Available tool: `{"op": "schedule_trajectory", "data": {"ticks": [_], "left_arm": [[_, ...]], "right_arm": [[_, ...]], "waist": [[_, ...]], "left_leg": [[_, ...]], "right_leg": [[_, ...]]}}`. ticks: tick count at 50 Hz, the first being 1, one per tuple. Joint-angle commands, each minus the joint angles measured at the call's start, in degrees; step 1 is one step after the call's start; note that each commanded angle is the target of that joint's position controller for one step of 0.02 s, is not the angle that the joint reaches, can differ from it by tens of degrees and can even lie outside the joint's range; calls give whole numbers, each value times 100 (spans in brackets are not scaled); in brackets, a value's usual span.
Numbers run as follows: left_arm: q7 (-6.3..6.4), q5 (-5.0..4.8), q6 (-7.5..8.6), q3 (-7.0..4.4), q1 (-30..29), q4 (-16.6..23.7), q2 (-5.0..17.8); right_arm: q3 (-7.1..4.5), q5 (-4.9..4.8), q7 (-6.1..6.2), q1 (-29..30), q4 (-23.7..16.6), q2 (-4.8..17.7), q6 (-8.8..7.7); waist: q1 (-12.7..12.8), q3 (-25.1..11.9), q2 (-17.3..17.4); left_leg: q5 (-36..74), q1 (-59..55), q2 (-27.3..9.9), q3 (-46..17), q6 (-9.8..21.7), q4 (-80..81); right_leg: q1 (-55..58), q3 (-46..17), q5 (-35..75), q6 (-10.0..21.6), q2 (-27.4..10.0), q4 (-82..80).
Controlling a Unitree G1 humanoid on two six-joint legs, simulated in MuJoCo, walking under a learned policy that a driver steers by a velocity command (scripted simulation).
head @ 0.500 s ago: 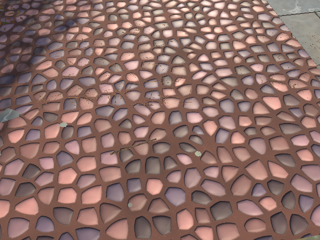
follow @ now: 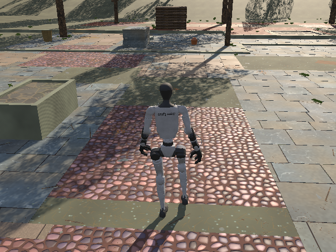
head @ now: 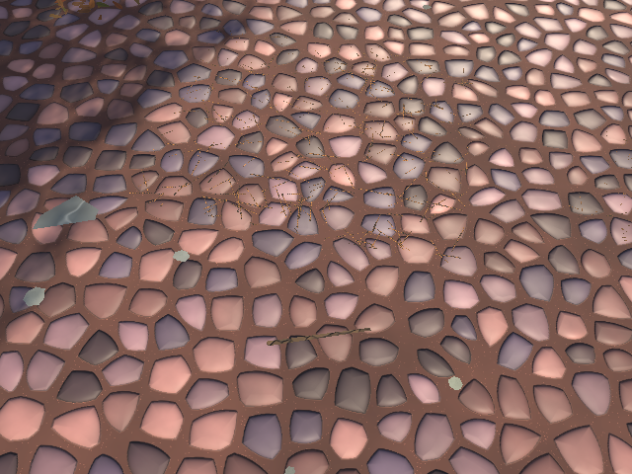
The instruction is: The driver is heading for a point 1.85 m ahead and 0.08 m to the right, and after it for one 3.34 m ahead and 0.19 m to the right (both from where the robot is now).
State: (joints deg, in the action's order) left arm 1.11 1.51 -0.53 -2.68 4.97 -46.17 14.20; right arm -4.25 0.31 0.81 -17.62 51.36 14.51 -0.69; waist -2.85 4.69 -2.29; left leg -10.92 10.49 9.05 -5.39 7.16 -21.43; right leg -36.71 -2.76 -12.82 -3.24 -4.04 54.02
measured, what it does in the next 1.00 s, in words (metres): steps on the spot: right foot, then left foot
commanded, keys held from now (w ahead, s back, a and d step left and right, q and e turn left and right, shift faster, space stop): q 0.02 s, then no key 0.98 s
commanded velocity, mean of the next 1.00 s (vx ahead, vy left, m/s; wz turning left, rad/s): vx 0.03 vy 0.00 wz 0.14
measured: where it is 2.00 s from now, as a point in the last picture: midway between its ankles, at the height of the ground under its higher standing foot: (331, 448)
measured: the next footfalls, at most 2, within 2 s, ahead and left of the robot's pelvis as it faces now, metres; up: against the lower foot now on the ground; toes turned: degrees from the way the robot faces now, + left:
right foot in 0.22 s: +0.15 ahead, -0.13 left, +0.00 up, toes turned +7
left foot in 0.58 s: +0.06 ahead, +0.08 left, +0.00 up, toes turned +1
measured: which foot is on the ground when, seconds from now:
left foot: down 0.00-0.24, up 0.26-0.56, down 0.58-1.00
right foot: up 0.00-0.20, down 0.22-1.00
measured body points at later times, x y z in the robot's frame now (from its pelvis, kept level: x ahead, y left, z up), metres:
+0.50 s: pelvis +0.06 -0.05 +0.00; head +0.09 -0.07 +0.45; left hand +0.14 +0.21 -0.12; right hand +0.18 -0.31 -0.15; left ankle +0.01 +0.08 -0.72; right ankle +0.11 -0.13 -0.74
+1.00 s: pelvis +0.06 -0.03 +0.00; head +0.07 -0.02 +0.45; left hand +0.06 +0.23 -0.15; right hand +0.12 -0.27 -0.15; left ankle +0.02 +0.07 -0.74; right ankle +0.11 -0.13 -0.74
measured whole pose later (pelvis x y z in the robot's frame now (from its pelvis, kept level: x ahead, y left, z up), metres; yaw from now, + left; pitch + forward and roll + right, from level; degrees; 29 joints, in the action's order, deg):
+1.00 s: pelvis +0.06 -0.03 +0.00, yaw +6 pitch -2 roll +0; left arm 1.1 0.5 -0.6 0.1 14.5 -60.8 13.2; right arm 0.8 0.4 2.0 -13.9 63.1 11.9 -0.2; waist 1.1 1.5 -0.5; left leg -14.3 4.5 3.0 -3.5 1.9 -20.7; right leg -11.5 -1.2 -7.9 0.5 0.9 21.2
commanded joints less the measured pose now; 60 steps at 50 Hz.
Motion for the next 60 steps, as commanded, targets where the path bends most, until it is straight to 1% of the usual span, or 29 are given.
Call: {"op": "schedule_trajectory", "data": {"ticks": [1, 7, 9, 10, 11, 12, 13, 14, 15, 16, 18, 20, 24, 26, 27, 28, 29, 30, 31, 32, 35, 43, 51, 52, 54, 56, 57, 58, 60], "left_arm": [[33, -37, 4, -92, -62, 424, 536], [71, -110, 74, -33, -6, 481, 588], [91, -131, 107, -29, 295, 416, 606], [106, -104, 136, -31, 567, 342, 593], [140, -41, 201, -46, 838, 289, 675], [194, 8, 231, -82, 998, 377, 1075], [147, -145, 135, -54, 893, 355, 1122], [99, -167, 108, -5, 871, 339, 908], [81, -140, 111, 71, 638, 359, 664], [81, -87, 84, 120, 333, 405, 564], [100, -28, 92, 130, 220, 357, 617], [85, -47, 109, 140, 360, 230, 644], [40, -35, 79, 93, 651, -11, 826], [29, -38, 35, 78, 603, -75, 851], [28, -59, 9, 76, 553, -106, 852], [24, -63, 6, 81, 643, -158, 815], [4, -85, 27, 99, 690, -159, 734], [-22, -137, 28, 103, 805, -169, 637], [-24, -134, 9, 118, 701, -279, 593], [-21, -119, -2, 109, 690, -364, 593], [-40, -76, 15, 94, 823, -577, 629], [-15, -94, 30, 157, 923, -1062, 491], [25, -99, 38, 208, 1085, -1409, 400], [25, -93, 32, 218, 1129, -1450, 369], [10, -60, 5, 180, 1078, -1418, 415], [-51, 17, -2, 174, 776, -1256, 323], [-82, 71, 32, 199, 678, -1169, 198], [-102, 88, 85, 193, 563, -1079, 192], [-149, 68, 217, 139, 504, -945, 300]], "right_arm": [[-209, 29, 69, -420, -306, 928, 35], [-168, 121, 94, -366, -388, 894, 113], [-151, 90, 101, -127, -439, 918, 134], [-134, 23, 108, 67, -476, 926, 131], [-89, -52, 109, 191, -546, 845, 90], [26, -58, 114, -54, -689, 501, 48], [-59, -59, 157, -594, -527, 622, 189], [-91, 85, 167, -493, -400, 850, 268], [-91, 89, 139, -246, -339, 808, 316], [-73, 60, 107, -139, -327, 731, 354], [-17, 51, 27, -97, -243, 640, 412], [44, 22, 12, -46, -146, 550, 423], [139, -5, 65, 284, -8, 481, 443], [165, -21, 83, 225, 131, 470, 401], [193, -11, 94, 123, 231, 422, 361], [205, 30, 110, 168, 271, 478, 307], [199, 111, 126, 231, 269, 649, 238], [170, 83, 114, 466, 308, 868, 206], [240, 45, 75, 601, 349, 623, 162], [292, 47, 67, 610, 402, 498, 110], [314, 24, 116, 480, 618, 550, 47], [377, 13, 134, 272, 938, 454, 29], [427, 9, 144, 128, 1136, 328, 12], [432, 16, 144, 46, 1169, 312, 13], [329, 18, 140, -80, 1183, 549, 60], [231, 29, 124, -372, 1196, 710, 103], [185, 39, 124, -448, 1212, 752, 95], [169, 53, 117, -510, 1214, 688, 63], [128, 104, 96, -563, 1209, 673, -45]], "waist": [[19, -731, 640], [-16, -617, 735], [144, -578, 767], [352, -585, 699], [501, -746, 470], [381, -1204, -626], [194, -1472, -1177], [190, -1188, -555], [156, -813, -177], [45, -642, -165], [34, -509, -617], [80, -623, -584], [302, -654, -676], [238, -643, -648], [151, -616, -560], [173, -575, -425], [244, -612, -169], [502, -409, 391], [441, -289, 513], [434, -230, 538], [452, -196, 640], [386, -107, 321], [368, -141, 244], [351, -260, 275], [285, -105, 559], [91, 372, 936], [57, 602, 1119], [17, 718, 1106], [64, 691, 964]], "left_leg": [[4231, -950, -1686, -1327, 443, -86], [4706, -1103, -1782, -1527, 507, -510], [4455, -838, -1670, -1585, 328, -692], [4193, -609, -1500, -1552, 137, -907], [3552, -192, -1261, -1471, -130, -1270], [1127, 366, -760, -863, -401, -2322], [-2807, 759, 137, -303, -521, -2984], [-2827, 901, -88, -328, -561, -3721], [-2379, 869, -205, -436, -615, -3876], [-2070, 796, -303, -433, -689, -3711], [-1659, 607, -351, -273, -836, -3337], [-1627, 437, -391, -71, -923, -2696], [-1421, 138, -577, 239, -880, -1403], [-900, -141, -619, 345, -781, -660], [-352, -447, -644, 394, -715, -18], [108, -761, -801, 142, -637, 376], [273, -1000, -1199, -338, -541, 383], [217, -426, -1446, -613, -378, 254], [-197, 148, -1483, -651, -338, 428], [-421, 372, -1445, -626, -391, 565], [-259, 297, -1331, -517, -454, 649], [-144, 127, -1335, -466, -365, 646], [117, 20, -1306, -387, -340, 579], [-396, -6, -1276, -399, -314, 664], [-2100, 120, -1253, -617, -94, 781], [-3517, 103, -1757, -1409, 298, 1271], [-3667, 59, -2150, -1811, 510, 1482], [-3462, 4, -2391, -2034, 663, 1605], [-2647, -445, -2490, -1978, 763, 1524]], "right_leg": [[-114, 15, 2, 14, 141, -169], [640, 57, -499, 308, 369, -1130], [1413, 105, -445, 439, 462, -1946], [2050, 155, 90, 508, 492, -2747], [2942, -204, 1301, 640, 146, -3395], [3822, -1528, 3760, 1042, -1264, -3397], [3729, -2393, 5378, 1991, -2035, -3177], [3324, -2410, 4607, 2174, -1971, -3342], [2884, -1904, 3706, 1965, -1566, -3479], [2619, -1475, 2822, 1671, -1194, -3659], [2457, -963, 2321, 1418, -752, -3820], [2632, -781, 2241, 1360, -628, -3773], [2823, -971, 1458, 1396, -652, -3749], [2730, -1028, 1091, 1314, -611, -3690], [2567, -994, 913, 1186, -559, -3635], [2305, -1018, 676, 982, -524, -3646], [2046, -969, 404, 769, -430, -3565], [2153, -557, -66, 644, -11, -3634], [2634, -382, 11, 583, 116, -3601], [2920, -383, 222, 574, 89, -3526], [3006, -412, 594, 631, -16, -3464], [2825, -383, 572, 524, -3, -3564], [2804, -378, 712, 505, -30, -3522], [2843, -335, 307, 508, 35, -3500], [2456, -35, -965, 582, 387, -2984], [1465, 302, -1458, 619, 664, -2157], [1121, 502, -1216, 618, 583, -1707], [844, 474, -1077, 638, 391, -1348], [389, 363, -1212, 685, 174, -1052]]}}
Keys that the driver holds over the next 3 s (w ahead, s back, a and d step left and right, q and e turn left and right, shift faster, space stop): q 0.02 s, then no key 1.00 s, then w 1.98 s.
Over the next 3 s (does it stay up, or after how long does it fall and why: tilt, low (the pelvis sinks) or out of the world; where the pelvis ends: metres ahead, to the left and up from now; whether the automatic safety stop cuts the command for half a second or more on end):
stays up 1.05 0.03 -0.01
